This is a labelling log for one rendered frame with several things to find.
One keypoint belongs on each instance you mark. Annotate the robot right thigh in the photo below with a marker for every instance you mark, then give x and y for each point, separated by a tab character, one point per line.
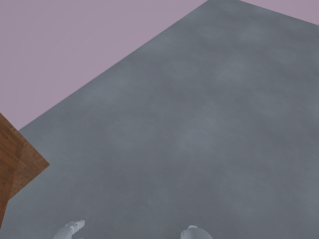
194	233

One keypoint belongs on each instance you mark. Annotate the cupboard door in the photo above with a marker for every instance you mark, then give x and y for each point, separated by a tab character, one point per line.
10	152

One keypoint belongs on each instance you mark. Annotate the robot left hand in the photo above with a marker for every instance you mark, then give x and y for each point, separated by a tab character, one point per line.
70	229

